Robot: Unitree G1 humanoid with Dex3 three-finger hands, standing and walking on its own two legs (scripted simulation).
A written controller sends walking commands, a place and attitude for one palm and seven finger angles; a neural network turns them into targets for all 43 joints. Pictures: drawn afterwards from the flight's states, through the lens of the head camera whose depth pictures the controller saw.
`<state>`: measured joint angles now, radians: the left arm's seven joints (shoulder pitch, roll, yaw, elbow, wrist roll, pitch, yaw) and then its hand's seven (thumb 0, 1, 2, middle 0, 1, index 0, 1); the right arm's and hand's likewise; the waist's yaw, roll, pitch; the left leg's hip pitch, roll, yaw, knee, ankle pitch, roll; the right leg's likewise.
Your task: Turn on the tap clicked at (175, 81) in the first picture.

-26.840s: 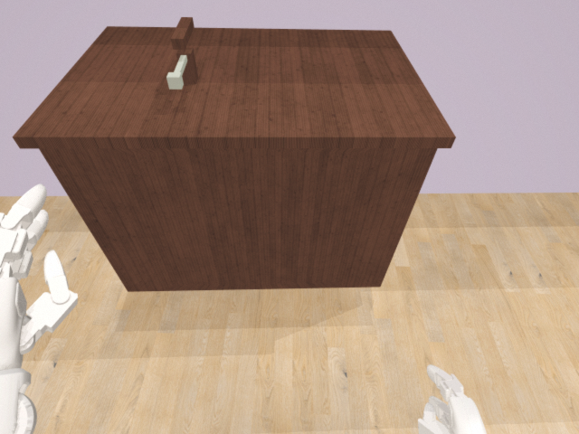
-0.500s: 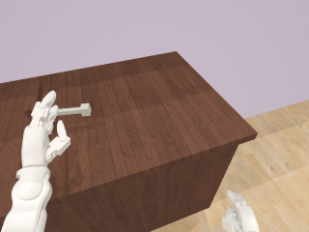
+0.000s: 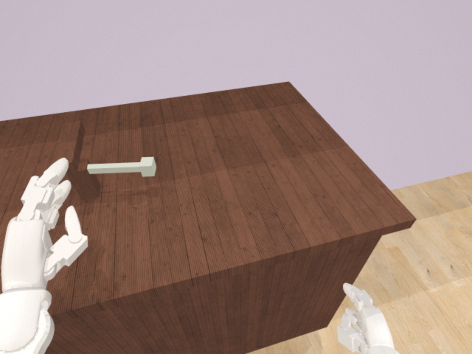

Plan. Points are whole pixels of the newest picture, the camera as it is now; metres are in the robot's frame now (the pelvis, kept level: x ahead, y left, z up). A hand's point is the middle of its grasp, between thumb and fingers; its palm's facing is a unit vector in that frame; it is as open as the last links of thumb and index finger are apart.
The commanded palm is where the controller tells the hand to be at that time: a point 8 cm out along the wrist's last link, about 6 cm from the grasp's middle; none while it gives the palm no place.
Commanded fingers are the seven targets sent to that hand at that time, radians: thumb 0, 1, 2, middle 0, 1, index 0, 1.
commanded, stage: draw the hand back beside the body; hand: left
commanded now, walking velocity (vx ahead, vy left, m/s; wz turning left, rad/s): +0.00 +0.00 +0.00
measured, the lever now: (148, 166) +0.42 +0.24 +0.09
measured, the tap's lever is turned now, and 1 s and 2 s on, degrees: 77 77 77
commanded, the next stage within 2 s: step back with the hand held close in 0.30 s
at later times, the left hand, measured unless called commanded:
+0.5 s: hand (78, 235) +0.20 +0.24 +0.17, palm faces +0.43 -0.83 -0.35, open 7.4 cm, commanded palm +0.15 +0.27 +0.17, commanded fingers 0.00 0.90 0.90 -0.20 -0.30 -0.20 -0.30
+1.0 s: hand (37, 284) +0.14 +0.26 +0.16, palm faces +0.41 -0.81 -0.42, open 7.4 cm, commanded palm +0.09 +0.30 +0.17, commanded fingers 0.00 0.90 0.90 -0.20 -0.30 -0.20 -0.30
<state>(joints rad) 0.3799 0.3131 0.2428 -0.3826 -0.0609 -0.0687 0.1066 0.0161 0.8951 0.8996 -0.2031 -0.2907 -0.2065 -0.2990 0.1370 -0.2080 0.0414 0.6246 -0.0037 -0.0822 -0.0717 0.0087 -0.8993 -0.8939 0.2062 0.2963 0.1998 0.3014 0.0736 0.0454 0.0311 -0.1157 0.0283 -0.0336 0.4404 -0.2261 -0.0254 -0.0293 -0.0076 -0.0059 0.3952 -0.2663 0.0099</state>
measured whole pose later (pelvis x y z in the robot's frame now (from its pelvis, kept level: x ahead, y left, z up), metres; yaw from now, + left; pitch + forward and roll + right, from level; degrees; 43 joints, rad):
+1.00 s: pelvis -0.07 +0.01 -0.01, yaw +1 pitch +1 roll -2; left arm 0.50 0.37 0.36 -0.54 -0.05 -0.16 0.15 0.02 0.89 0.90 -0.21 -0.30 -0.21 -0.31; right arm 0.18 -0.21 0.03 0.56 0.01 -0.06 -0.10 0.01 -0.90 -0.89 0.21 0.30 0.20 0.30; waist 0.02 0.04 0.04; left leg -0.43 0.02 -0.05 0.59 -0.18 0.00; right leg -0.34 -0.01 -0.02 0.55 -0.23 0.03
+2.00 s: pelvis -0.20 -0.02 +0.00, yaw +2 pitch +1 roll +2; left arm 0.52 0.36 0.32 -0.59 -0.06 -0.17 0.15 0.01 0.89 0.90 -0.21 -0.30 -0.21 -0.31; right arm 0.15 -0.17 0.03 0.59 0.00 -0.03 -0.07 0.01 -0.90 -0.89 0.21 0.30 0.20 0.30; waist -0.02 -0.06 0.03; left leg -0.45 -0.01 0.04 0.88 -0.45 -0.03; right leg -0.37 -0.02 0.02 0.50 -0.15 -0.02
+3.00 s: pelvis -0.33 -0.09 -0.01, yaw +7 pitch -3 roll +2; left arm 0.46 0.36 0.33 -0.48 -0.05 -0.13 0.17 0.01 0.89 0.90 -0.21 -0.30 -0.21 -0.31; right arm 0.22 -0.25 -0.02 0.62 0.01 -0.11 -0.09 0.01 -0.90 -0.89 0.20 0.30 0.20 0.30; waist -0.02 0.00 0.02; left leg -0.23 0.03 0.05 0.54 -0.26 0.00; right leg -0.32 0.00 -0.06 0.60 -0.26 -0.04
